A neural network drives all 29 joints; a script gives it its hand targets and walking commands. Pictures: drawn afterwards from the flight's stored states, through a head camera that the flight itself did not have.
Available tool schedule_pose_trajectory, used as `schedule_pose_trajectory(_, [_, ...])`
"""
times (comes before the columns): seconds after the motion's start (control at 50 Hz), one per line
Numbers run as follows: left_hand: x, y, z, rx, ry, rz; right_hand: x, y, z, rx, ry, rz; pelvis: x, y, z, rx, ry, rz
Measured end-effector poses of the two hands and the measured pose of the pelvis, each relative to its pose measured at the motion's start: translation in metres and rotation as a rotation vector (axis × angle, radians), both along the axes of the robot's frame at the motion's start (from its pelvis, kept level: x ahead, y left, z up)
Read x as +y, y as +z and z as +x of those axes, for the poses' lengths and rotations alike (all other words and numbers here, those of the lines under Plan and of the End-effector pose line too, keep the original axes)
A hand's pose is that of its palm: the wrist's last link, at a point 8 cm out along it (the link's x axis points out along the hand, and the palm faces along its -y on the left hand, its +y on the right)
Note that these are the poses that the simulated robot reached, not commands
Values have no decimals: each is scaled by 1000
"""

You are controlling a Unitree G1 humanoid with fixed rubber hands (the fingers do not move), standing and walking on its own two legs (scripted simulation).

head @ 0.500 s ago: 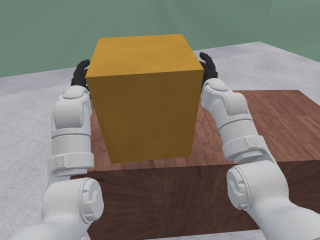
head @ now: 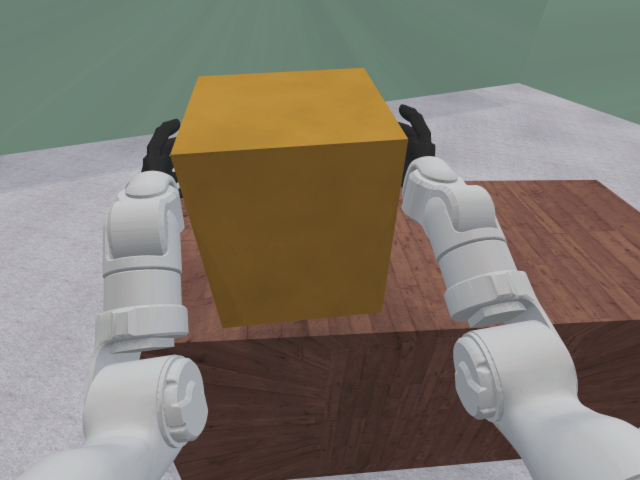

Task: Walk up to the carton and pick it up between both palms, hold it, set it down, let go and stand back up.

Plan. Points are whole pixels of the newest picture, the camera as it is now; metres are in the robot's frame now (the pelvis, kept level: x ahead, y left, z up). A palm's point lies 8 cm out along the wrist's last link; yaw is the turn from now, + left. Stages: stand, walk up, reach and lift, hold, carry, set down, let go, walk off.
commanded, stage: hold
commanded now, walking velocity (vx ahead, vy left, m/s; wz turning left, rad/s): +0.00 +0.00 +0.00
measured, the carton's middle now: (293, 198) +0.40 +0.00 +0.21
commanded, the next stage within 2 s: none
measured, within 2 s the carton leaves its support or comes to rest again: neither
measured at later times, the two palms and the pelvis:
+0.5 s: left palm (161, 184) +0.38 +0.16 +0.25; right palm (416, 168) +0.38 -0.14 +0.27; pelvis +0.00 +0.00 +0.00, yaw +0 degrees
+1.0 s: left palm (161, 184) +0.38 +0.16 +0.25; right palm (416, 168) +0.38 -0.14 +0.27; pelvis +0.00 +0.00 +0.00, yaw +0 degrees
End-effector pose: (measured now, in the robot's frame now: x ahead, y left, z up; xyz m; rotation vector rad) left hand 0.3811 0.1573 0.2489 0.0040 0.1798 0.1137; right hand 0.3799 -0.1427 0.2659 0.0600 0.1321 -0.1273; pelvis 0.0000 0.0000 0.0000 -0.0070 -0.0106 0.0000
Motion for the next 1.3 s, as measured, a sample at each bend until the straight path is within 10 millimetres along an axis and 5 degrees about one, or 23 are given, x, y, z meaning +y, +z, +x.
schedule_pose_trajectory(1.3, [0, 0, 0, 0, 0, 0, 0, 0, 0, 0, 0, -1, 0, 0, 0, 0, 1, 0])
